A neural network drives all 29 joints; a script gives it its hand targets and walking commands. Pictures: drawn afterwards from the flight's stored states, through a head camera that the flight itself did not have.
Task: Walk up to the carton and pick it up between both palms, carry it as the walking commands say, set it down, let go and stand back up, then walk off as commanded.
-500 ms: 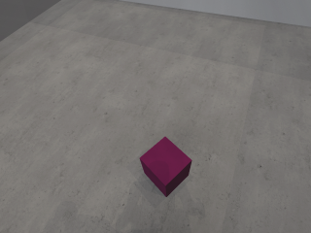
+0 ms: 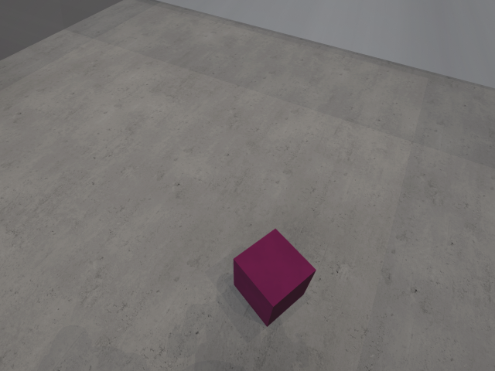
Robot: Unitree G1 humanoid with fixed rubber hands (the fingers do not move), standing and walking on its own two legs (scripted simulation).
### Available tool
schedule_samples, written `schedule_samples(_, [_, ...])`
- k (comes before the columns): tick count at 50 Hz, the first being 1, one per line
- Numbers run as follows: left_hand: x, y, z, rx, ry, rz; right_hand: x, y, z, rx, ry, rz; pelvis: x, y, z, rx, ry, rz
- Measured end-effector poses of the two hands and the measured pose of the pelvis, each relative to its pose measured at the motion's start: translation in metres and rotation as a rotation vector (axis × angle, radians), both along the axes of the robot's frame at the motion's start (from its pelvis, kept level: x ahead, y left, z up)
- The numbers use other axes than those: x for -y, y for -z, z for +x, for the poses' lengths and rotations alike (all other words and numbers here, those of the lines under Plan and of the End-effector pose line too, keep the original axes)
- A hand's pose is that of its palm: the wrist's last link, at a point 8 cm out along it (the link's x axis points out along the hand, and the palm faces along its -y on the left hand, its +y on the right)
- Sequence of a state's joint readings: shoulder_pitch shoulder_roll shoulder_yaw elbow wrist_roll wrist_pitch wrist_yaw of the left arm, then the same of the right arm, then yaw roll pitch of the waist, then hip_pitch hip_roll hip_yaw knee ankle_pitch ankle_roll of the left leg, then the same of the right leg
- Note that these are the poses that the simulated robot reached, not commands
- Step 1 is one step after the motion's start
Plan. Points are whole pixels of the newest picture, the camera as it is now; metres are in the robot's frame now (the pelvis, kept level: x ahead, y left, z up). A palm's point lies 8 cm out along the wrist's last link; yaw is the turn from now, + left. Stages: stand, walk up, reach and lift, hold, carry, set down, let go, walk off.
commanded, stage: walk up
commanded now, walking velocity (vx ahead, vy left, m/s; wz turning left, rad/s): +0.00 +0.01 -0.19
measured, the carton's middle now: (271, 278) +0.53 -0.10 -0.64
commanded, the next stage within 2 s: none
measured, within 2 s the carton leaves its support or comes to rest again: neither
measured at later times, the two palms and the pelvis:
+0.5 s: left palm out of the picture +0.04 +0.21 -0.13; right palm out of the picture +0.03 -0.26 -0.13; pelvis -0.02 -0.02 +0.00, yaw +0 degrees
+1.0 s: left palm out of the picture +0.07 +0.21 -0.12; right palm out of the picture +0.00 -0.26 -0.15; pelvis -0.02 -0.03 -0.01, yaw +0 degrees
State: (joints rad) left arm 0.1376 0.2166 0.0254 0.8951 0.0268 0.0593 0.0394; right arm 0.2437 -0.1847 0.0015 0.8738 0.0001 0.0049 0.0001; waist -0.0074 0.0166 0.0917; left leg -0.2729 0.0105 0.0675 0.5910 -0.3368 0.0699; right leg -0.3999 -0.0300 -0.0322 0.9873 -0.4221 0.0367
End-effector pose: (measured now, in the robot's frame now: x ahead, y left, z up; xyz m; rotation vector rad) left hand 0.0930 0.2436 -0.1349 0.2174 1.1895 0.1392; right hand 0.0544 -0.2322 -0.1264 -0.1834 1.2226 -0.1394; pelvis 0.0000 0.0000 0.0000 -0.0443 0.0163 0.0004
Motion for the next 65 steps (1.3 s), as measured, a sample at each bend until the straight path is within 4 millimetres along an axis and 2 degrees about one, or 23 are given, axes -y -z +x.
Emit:
schedule_samples(8, [0.024, -0.006, -0.006, -0.008, 0.010, 0.040, 0.023, 0.019, -0.035, -0.075, 0.039, 0.044, 0.025, 0.006, -0.002, 0.003, 0.009, 0.057])
schedule_samples(16, [0.042, -0.020, -0.041, -0.059, -0.023, 0.047, 0.043, 0.016, -0.036, -0.102, 0.013, 0.047, 0.037, -0.006, -0.008, -0.013, -0.001, 0.090])
schedule_samples(24, [0.036, -0.008, -0.056, -0.060, -0.040, -0.003, 0.035, 0.006, -0.025, -0.066, -0.008, 0.003, 0.023, -0.005, -0.015, -0.008, -0.004, 0.072])
schedule_samples(29, [0.016, 0.009, -0.048, -0.011, -0.052, -0.030, 0.020, 0.007, -0.022, -0.032, -0.034, -0.037, 0.004, 0.008, -0.021, 0.012, -0.040, 0.031])
schedule_samples(36, [0.001, 0.004, -0.037, 0.017, -0.041, -0.022, 0.004, 0.003, -0.030, -0.036, -0.017, -0.032, -0.005, 0.004, -0.021, 0.020, -0.041, 0.021])
schedule_samples(42, [0.003, -0.001, -0.029, 0.006, -0.026, 0.005, 0.007, 0.011, -0.042, -0.067, 0.005, -0.015, 0.001, 0.005, -0.019, 0.008, -0.031, 0.033])
schedule_samples(49, [0.026, -0.010, -0.020, 0.012, 0.014, 0.048, 0.026, 0.027, -0.050, -0.081, 0.043, 0.032, 0.024, 0.008, -0.015, 0.000, 0.010, 0.068])
schedule_samples(57, [0.039, -0.027, -0.044, -0.015, -0.019, 0.056, 0.035, 0.019, -0.047, -0.103, 0.012, 0.054, 0.034, -0.006, -0.021, -0.025, -0.007, 0.110])
schedule_samples(65, [0.032, -0.016, -0.073, -0.050, -0.045, 0.016, 0.031, 0.010, -0.041, -0.078, -0.008, 0.011, 0.021, -0.006, -0.028, -0.020, -0.008, 0.092])
